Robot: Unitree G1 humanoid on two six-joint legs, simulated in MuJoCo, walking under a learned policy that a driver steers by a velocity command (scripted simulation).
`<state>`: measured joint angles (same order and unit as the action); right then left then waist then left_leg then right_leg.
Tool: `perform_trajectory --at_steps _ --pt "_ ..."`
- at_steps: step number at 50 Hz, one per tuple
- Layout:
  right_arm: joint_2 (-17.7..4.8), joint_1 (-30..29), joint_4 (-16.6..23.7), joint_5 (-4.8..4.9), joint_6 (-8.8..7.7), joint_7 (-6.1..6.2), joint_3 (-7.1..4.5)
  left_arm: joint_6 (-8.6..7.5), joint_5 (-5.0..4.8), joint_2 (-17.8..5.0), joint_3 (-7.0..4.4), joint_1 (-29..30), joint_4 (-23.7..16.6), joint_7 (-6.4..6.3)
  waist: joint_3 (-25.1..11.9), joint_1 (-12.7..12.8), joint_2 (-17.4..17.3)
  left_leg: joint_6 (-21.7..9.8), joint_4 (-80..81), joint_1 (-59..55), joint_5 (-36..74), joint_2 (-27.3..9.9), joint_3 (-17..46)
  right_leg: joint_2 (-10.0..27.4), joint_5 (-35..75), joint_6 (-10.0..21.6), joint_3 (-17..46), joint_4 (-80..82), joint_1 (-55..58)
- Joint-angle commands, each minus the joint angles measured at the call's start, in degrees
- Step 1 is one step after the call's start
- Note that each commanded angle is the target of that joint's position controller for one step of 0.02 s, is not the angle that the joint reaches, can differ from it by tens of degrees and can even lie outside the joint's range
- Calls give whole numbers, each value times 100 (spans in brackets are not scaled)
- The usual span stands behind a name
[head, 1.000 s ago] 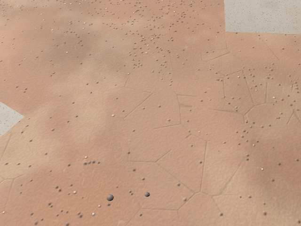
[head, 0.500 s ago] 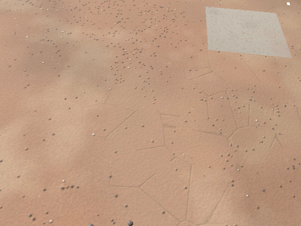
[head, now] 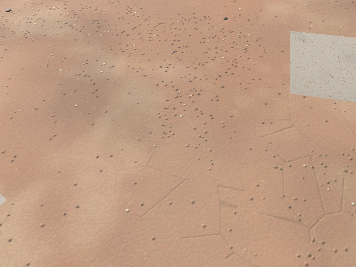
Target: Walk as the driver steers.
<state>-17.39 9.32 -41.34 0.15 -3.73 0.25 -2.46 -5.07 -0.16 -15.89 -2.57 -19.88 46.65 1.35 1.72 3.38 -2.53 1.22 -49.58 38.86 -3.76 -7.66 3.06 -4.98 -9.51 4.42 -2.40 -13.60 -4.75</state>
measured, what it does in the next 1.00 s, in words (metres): walks ahead: left foot, then right foot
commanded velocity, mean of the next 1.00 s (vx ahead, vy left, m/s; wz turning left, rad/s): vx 0.50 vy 0.00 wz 0.14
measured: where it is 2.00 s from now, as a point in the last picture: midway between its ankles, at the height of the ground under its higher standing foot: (155, 139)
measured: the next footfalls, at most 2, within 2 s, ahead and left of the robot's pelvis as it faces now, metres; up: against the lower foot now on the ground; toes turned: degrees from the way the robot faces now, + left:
left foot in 0.22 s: +0.32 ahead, +0.15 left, +0.00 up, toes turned +1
right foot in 0.76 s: +0.61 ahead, -0.09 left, +0.00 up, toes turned +2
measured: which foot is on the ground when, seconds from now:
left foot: up 0.00-0.20, down 0.22-0.76, up 0.78-1.00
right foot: down 0.00-0.24, up 0.26-0.74, down 0.76-1.00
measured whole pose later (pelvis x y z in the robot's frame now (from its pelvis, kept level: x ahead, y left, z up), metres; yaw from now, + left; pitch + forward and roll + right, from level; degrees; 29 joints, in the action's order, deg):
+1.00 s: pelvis +0.56 +0.00 +0.00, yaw +10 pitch +0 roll -2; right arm -18.2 13.6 -45.0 1.6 -1.4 0.4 -4.2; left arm -5.8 0.8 -15.3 -3.4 -15.7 48.5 0.8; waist 2.1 2.1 -3.0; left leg -0.2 -60.7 35.3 -13.0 -5.7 3.6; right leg -1.4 -10.2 2.6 -8.5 -17.6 -7.7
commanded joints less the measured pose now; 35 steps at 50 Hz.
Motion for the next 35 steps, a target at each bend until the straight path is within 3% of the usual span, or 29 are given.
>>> perform_trajectory --at_steps 1,4,7,9,10,11,12,13,14,15,16,17,18,20,22,28,31,35 --pt "-157 -397 389 9 -130 -69 5 -70 -53 -964 -213 246 -356 -70 251 -35 439 32 1078 -406 985 107 -164 1398 908 799 693 792 -534" --pt "-178 -900 558 69 -183 -170 16 14 -95 -1069 -234 -147 -158 -82 324 167 432 -31 1641 -386 1103 238 -195 1612 906 787 741 634 -18" --pt "-290 -1134 710 75 -210 -269 -17 139 -116 -1124 -262 -300 -16 -118 307 122 503 -232 2005 -253 540 336 -148 1898 1361 676 847 255 717" --pt "-440 -840 664 68 -213 -290 -78 205 -113 -1204 -290 -231 11 -149 75 -108 642 -397 2120 -744 46 503 -265 1946 2348 554 835 -208 998" --pt "-582 -323 531 59 -214 -271 -162 241 -104 -1231 -289 -110 0 -162 -266 -434 675 -536 2263 -1509 -3 686 -442 1799 3278 450 684 -861 964" --pt "-859 554 280 48 -205 -216 -303 265 -61 -1085 -223 -98 -29 -178 -891 -847 588 -732 2255 -2854 137 678 -457 1495 3486 273 452 -1963 533" --pt "-1304 1585 115 -8 -164 -145 -413 246 108 -728 -68 -190 -199 -198 -1846 -1147 -164 -1113 1992 -4646 338 -485 874 1105 1699 59 206 -3850 -696" --pt "-1557 1643 18 -20 -156 -192 -455 119 5 -132 92 -943 -251 -135 -2384 -653 -1616 -1988 2734 -6206 -1099 -1500 3617 64 -2247 -246 478 -5507 -2914" --pt "-911 1531 96 50 -160 -199 -300 16 -124 -813 -39 -455 -196 -100 -1989 -942 -845 -1776 3124 -5975 -1800 -1347 3663 384 -2350 -193 1060 -5996 -3561" --pt "-737 1142 130 41 -161 -180 -232 -52 -240 -1023 -111 102 -374 -70 -1190 -895 -555 -1564 3240 -5269 -1532 -1171 2786 657 -1814 -136 902 -5958 -3824" --pt "-686 793 166 9 -157 -180 -208 -79 -199 -941 -90 376 -427 -90 -770 -731 -60 -1478 3363 -4522 -835 -955 2216 926 -1311 -170 733 -5719 -3666" --pt "-557 562 181 -24 -161 -191 -174 -67 -98 -893 -112 499 -443 -94 -450 -591 36 -1459 3530 -3955 -266 -753 1788 1085 -992 -230 691 -5390 -3513" --pt "-483 450 184 -80 -185 -191 -146 -22 -79 -822 -116 367 -416 -81 -427 -410 -118 -1443 3685 -3595 65 -631 1526 1216 -766 -276 727 -5247 -3175" --pt "-487 418 108 -31 -249 -200 -159 89 -64 -617 -78 189 -348 -89 -384 -268 -166 -1536 3955 -3229 460 -524 1144 1266 -624 -405 647 -4988 -2931" --pt "-616 467 -11 -5 -284 -172 -196 158 -19 -535 -52 448 -446 -114 -161 -260 -98 -1592 4162 -3025 712 -493 822 1312 -317 -542 592 -4540 -3131" --pt "-829 896 -320 42 -191 -66 -232 61 -22 -339 35 1643 -747 -35 146 -668 -36 -1308 4308 -3123 595 -194 80 1086 1439 -594 327 -2381 -2984" --pt "-886 1274 -545 99 -108 -51 -252 6 -56 -393 24 2161 -946 37 278 -820 -15 -1296 4103 -3529 501 -414 278 966 1439 -517 385 -1881 -3006" --pt "-1008 1236 -638 126 23 26 -322 -89 -44 -649 -72 1976 -960 108 138 -521 -170 -1115 3481 -4029 957 -665 653 816 750 -301 471 -1455 -2529"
